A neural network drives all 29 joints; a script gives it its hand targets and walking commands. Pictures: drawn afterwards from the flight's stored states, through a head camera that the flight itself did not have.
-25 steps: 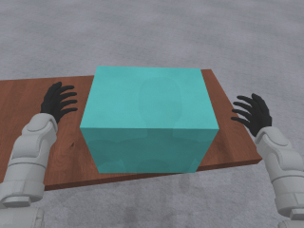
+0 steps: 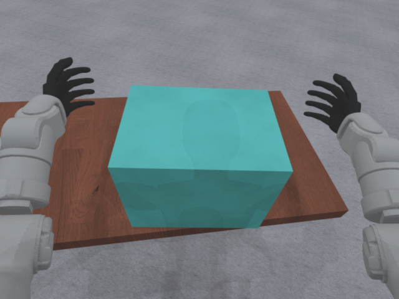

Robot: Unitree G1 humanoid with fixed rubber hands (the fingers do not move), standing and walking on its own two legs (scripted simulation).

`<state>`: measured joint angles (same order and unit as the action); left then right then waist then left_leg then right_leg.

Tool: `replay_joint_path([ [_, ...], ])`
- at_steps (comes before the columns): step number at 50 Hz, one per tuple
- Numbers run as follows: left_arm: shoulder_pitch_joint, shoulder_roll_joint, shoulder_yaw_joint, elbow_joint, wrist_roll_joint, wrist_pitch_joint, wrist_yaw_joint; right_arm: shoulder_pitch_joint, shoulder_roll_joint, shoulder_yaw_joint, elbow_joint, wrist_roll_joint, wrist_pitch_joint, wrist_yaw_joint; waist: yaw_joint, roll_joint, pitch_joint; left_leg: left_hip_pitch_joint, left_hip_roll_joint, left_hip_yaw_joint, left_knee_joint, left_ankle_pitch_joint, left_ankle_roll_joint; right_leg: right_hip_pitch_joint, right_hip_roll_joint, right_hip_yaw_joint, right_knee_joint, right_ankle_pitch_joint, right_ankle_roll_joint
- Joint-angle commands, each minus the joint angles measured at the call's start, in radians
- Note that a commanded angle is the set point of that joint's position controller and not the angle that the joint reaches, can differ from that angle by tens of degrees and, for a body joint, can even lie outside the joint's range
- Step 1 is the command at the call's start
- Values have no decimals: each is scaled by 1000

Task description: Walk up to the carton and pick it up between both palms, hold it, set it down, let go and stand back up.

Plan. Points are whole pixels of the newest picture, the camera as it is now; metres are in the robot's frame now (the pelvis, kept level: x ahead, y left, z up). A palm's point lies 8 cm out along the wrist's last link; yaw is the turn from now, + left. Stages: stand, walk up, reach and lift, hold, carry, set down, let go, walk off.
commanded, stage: reach and lift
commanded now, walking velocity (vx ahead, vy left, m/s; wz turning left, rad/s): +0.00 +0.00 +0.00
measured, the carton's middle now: (197, 160) +0.42 +0.01 +0.01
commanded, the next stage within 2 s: none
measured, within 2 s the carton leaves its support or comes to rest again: neither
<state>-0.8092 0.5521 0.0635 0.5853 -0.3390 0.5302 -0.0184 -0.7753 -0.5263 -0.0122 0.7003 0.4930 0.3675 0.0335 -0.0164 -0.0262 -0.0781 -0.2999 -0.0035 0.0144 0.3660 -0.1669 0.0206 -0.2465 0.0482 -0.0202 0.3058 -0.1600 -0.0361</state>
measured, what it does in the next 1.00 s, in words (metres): stands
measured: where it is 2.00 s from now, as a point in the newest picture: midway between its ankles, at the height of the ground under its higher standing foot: outside the picture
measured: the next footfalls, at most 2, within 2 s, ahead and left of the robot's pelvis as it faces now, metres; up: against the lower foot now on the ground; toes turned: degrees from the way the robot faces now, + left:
none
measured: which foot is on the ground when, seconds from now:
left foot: down 0.00-1.00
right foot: down 0.00-1.00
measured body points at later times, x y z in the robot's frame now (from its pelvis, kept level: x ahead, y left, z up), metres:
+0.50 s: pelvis +0.00 +0.00 +0.00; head +0.04 +0.01 +0.45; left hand +0.43 +0.26 +0.12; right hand +0.43 -0.24 +0.11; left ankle +0.01 +0.10 -0.75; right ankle -0.01 -0.10 -0.75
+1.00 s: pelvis -0.01 -0.01 -0.02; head +0.05 +0.00 +0.42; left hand +0.43 +0.25 +0.06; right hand +0.44 -0.25 +0.06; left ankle +0.01 +0.10 -0.75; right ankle -0.01 -0.10 -0.75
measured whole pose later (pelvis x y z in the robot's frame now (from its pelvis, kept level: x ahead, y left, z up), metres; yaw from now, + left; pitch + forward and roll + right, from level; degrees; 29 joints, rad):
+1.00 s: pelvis -0.01 -0.01 -0.02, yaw +0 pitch +18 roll -1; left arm -0.92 0.41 -0.12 1.28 -0.37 -0.17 -0.03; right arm -0.86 -0.44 0.17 1.20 0.52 -0.14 0.03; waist 0.02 0.00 -0.20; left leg -0.66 0.01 0.00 0.57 -0.22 0.01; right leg -0.61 0.06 -0.05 0.51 -0.22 -0.05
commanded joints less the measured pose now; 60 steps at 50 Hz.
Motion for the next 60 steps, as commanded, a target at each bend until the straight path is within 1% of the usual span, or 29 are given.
replay_joint_path([
  [1,-546,195,35,-135,-8,-41,10,-507,-261,-64,-107,4,-41,7,-5,68,-521,256,25,-42,28,306,-21,76,-19,8,23,364,37],
  [5,-606,198,17,-63,-11,-41,15,-572,-269,-39,-47,10,-36,12,6,59,-550,237,24,-40,31,309,-15,75,-19,8,30,374,39],
  [9,-596,181,-4,41,-1,-61,5,-574,-246,6,31,18,-39,11,11,37,-526,205,19,-37,22,290,-1,96,-25,16,28,368,45],
  [13,-543,153,-19,125,17,-116,-15,-519,-199,38,78,17,-65,4,9,22,-476,176,11,-33,10,267,5,120,-31,22,22,346,54],
  [16,-486,124,-26,163,34,-187,-29,-446,-161,39,83,1,-111,-3,7,26,-448,174,7,-34,12,257,1,118,-33,19,18,318,58],
  [19,-467,110,-29,160,37,-277,-34,-402,-139,12,49,-28,-183,-11,12,43,-460,191,7,-38,31,262,-13,75,-29,4,19,291,60],
  [22,-509,112,-39,121,14,-356,-20,-429,-141,-32,-10,-62,-255,-20,19,70,-518,231,12,-41,63,276,-34,-6,-17,-19,27,274,58],
  [25,-539,108,-48,96,-8,-420,-2,-460,-149,-61,-38,-91,-314,-29,19,86,-610,278,21,-47,103,322,-50,-72,-6,-35,40,291,54],
  [27,-537,105,-50,102,-13,-458,4,-465,-151,-63,-28,-104,-345,-35,15,82,-676,295,25,-51,131,364,-54,-98,-2,-37,51,318,53],
  [29,-524,99,-50,136,-11,-494,5,-461,-148,-52,11,-108,-371,-39,11,72,-720,295,28,-55,154,398,-54,-111,-1,-35,64,344,55],
  [31,-507,90,-53,194,-4,-527,0,-451,-142,-29,73,-103,-395,-41,7,58,-731,277,28,-57,171,415,-52,-113,-3,-32,77,364,59],
  [36,-478,56,-75,393,16,-610,-24,-432,-113,53,254,-56,-456,-41,4,28,-664,174,22,-52,191,399,-44,-118,-17,-22,116,382,75],
  [39,-483,40,-98,503,16,-669,-34,-435,-93,103,338,-18,-496,-36,12,25,-626,114,21,-49,200,379,-42,-147,-25,-21,139,355,80],
  [42,-522,28,-128,551,1,-722,-27,-469,-100,131,374,12,-536,-18,30,52,-640,103,29,-47,216,375,-53,-227,-23,-35,156,284,74],
  [45,-573,19,-158,537,-28,-749,-9,-518,-120,139,361,27,-560,0,39,74,-706,123,37,-43,239,384,-66,-302,-14,-51,169,238,67],
  [48,-600,28,-167,518,-49,-753,-5,-546,-121,149,342,34,-561,-1,31,50,-777,89,32,-34,254,374,-59,-278,-14,-45,193,293,79],
  [50,-609,38,-164,531,-53,-757,-8,-552,-112,159,358,38,-558,-7,30,29,-792,27,24,-27,251,336,-47,-244,-20,-32,212,316,89],
  [53,-619,46,-163,561,-53,-771,-11,-560,-92,173,380,47,-558,-14,31,15,-798,-62,15,-19,242,274,-35,-201,-31,-13,235,309,98],
  [57,-631,45,-170,600,-53,-782,-13,-574,-76,177,394,48,-558,-22,31,14,-790,-123,10,-13,231,212,-28,-185,-39,-1,245,272,99],
  [60,-641,12,-192,621,-60,-787,-12,-587,-39,174,388,36,-556,-27,28,18,-783,-149,10,-12,225,170,-25,-204,-45,1,245,223,94],
])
